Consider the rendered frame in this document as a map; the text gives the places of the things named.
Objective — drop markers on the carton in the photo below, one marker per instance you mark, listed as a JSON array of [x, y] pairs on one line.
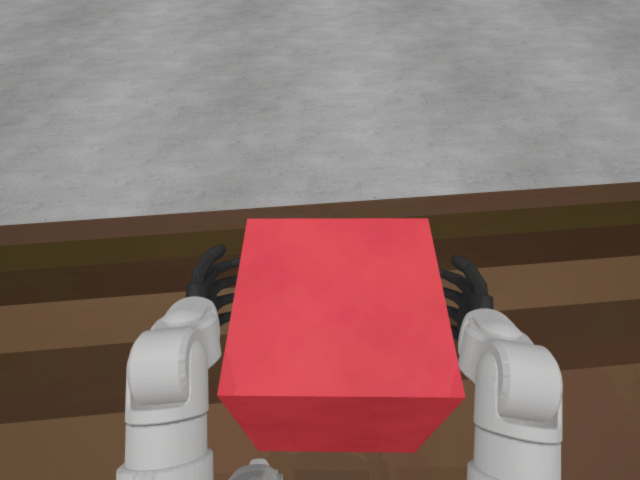
[[339, 338]]

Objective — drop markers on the right robot forearm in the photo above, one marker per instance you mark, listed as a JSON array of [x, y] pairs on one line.
[[518, 400]]

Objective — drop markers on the robot right hand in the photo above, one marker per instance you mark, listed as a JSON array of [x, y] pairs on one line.
[[474, 291]]

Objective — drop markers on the robot left hand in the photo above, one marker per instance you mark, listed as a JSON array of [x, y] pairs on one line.
[[202, 280]]

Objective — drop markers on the left robot forearm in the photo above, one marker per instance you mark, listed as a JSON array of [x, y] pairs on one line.
[[167, 395]]

